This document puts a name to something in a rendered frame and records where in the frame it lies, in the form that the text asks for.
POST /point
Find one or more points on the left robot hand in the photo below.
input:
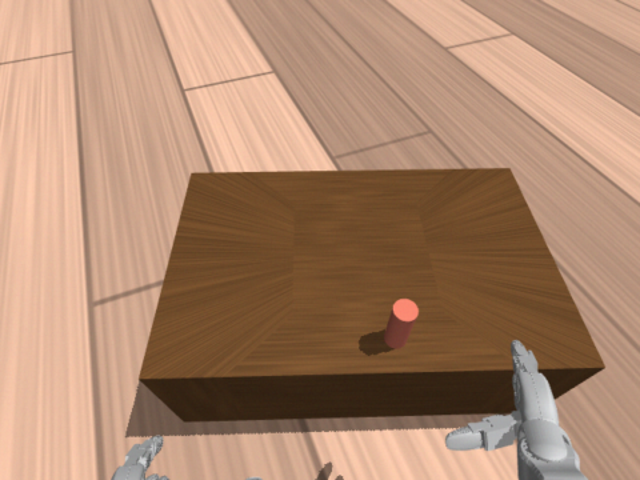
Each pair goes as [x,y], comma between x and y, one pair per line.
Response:
[138,460]

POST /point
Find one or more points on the right robot hand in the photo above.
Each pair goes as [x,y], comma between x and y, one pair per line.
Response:
[533,400]

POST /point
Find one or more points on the right robot arm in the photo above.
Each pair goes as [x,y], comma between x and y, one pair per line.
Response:
[544,452]

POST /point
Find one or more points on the can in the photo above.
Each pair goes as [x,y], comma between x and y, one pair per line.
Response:
[403,316]

